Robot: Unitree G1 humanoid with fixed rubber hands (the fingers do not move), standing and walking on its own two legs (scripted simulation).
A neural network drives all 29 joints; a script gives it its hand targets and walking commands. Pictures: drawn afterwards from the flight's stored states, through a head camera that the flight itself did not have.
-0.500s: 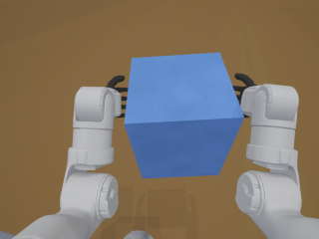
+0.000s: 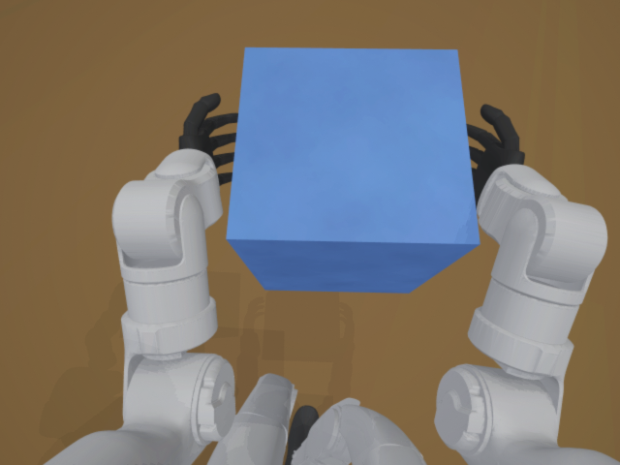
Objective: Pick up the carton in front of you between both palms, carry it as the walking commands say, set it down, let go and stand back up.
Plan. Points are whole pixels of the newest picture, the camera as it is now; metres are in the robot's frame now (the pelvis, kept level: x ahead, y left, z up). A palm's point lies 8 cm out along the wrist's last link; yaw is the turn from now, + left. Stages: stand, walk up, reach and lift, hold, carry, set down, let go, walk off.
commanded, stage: carry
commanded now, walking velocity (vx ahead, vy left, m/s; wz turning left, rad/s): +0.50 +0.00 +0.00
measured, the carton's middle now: (342, 193) +0.41 +0.05 +0.05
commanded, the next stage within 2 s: none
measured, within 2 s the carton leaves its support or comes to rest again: neither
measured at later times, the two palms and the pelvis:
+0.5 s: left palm out of the picture +0.75 +0.19 +0.16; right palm out of the picture +0.72 -0.10 +0.17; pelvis +0.40 +0.09 +0.07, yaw -2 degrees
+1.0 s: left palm out of the picture +1.00 +0.20 +0.13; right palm out of the picture +1.01 -0.10 +0.13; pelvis +0.75 +0.05 +0.06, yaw +0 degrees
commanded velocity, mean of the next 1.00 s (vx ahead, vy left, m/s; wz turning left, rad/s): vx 0.50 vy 0.00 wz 0.00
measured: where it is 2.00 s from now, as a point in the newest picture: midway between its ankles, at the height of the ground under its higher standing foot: (322, 158)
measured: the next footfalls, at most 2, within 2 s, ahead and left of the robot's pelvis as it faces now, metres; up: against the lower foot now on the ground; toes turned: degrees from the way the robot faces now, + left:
left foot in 0.24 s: +0.40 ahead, +0.13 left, +0.00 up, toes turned +6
right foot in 0.72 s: +0.75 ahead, -0.04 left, +0.00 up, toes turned -11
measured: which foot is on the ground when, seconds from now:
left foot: up 0.00-0.22, down 0.24-0.74, up 0.76-1.00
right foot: down 0.00-0.24, up 0.26-0.70, down 0.72-1.00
